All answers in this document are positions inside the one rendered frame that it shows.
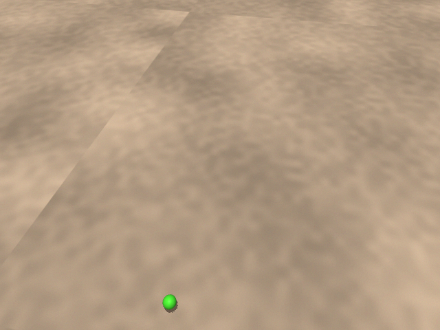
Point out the ball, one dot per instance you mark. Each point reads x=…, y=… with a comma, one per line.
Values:
x=169, y=301

